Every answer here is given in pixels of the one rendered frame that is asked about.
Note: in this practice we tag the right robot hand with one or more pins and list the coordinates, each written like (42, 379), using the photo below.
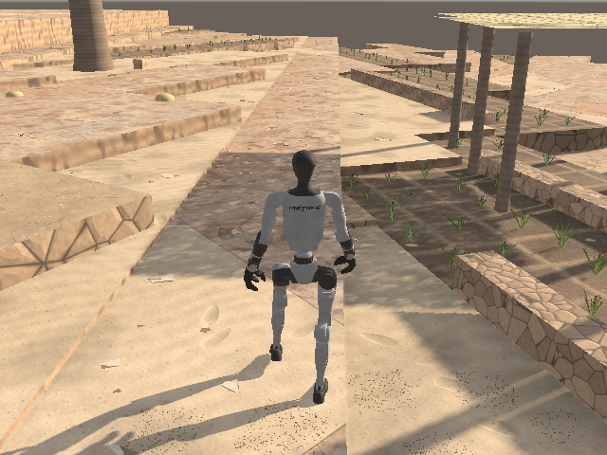
(343, 260)

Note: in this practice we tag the left robot upper arm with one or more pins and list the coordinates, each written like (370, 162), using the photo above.
(274, 200)

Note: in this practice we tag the right robot thigh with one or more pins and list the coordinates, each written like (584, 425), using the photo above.
(327, 283)

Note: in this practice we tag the left robot hand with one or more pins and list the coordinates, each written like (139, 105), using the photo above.
(248, 277)

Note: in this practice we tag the right robot upper arm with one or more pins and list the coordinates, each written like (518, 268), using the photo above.
(333, 201)

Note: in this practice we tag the robot right forearm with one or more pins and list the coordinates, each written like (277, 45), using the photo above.
(348, 247)

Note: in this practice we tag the left robot thigh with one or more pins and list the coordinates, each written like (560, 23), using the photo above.
(281, 275)

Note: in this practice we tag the robot thigh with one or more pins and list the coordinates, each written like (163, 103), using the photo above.
(327, 283)
(281, 275)

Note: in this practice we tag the robot left forearm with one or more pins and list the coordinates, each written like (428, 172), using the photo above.
(256, 255)

